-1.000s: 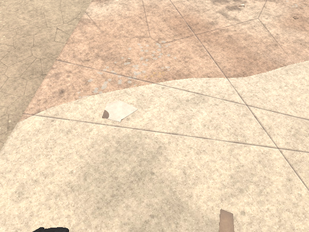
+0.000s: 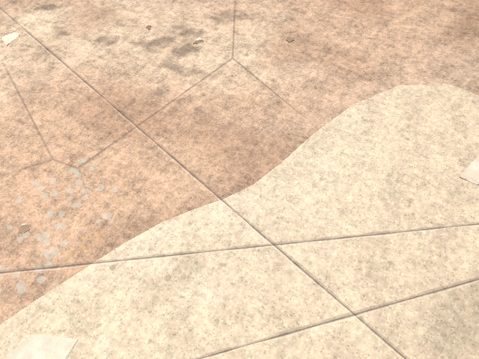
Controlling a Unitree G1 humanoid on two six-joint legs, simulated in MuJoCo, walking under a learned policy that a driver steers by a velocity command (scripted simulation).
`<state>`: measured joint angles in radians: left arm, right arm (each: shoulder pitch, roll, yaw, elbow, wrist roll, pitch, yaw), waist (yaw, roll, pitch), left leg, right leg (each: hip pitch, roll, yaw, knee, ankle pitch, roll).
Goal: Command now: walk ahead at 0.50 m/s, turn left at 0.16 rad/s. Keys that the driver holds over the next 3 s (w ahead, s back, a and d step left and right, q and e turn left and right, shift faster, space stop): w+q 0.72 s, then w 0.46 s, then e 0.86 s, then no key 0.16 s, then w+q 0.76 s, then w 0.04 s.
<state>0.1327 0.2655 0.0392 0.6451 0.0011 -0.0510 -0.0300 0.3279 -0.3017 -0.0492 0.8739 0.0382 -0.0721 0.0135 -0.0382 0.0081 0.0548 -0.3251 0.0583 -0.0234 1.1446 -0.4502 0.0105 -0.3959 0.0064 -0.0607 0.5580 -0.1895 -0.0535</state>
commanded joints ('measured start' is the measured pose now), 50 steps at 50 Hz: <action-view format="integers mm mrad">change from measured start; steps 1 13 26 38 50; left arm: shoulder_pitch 107 152 29 -164 198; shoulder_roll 109 154 146 75 144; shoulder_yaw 41 67 37 20 56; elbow -2 117 28 -16 80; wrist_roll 9 6 -41 -1 -17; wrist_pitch -27 -48 -96 -57 -66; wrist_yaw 4 40 27 17 -1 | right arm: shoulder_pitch -29 -252 13 7 -8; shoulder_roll -115 -14 -158 -147 -141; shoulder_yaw -32 -6 -72 -62 -34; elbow -80 -151 -181 -184 -191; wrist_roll -6 -19 -18 -18 -4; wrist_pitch -6 24 4 17 6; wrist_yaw -7 23 20 -30 -25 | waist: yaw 54 98 -49 -38 128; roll -116 -34 16 73 -109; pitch -111 45 -190 -50 -156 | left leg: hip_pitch -292 -355 508 72 -452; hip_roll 91 56 204 24 -69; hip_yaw -72 -5 -555 -224 -148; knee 38 -434 -860 -907 149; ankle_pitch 146 537 207 415 -8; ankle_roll -1 -5 328 207 30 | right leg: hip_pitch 319 356 -395 -95 569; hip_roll -270 -259 -64 -26 -344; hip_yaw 283 -82 159 95 667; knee -327 -454 736 21 -286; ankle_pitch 121 278 -229 314 -307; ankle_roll -159 -115 31 129 -188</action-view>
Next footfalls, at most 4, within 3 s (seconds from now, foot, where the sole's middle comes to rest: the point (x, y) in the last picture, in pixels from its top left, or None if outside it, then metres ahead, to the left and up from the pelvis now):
0.44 left None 0.38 0.17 -0.77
0.92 right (215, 266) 0.72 0.10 -0.77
1.38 left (109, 237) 0.84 0.43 -0.77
1.80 right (192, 225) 0.87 0.17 -0.77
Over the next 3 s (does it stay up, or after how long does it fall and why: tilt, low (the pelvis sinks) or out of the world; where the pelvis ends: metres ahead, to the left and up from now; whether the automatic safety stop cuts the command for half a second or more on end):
stays up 1.04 0.32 -0.01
